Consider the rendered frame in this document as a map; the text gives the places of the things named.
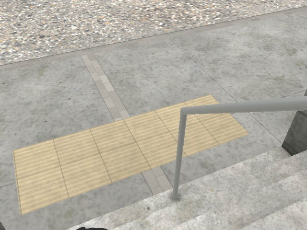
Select stairs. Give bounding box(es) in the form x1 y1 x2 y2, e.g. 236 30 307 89
65 147 307 230

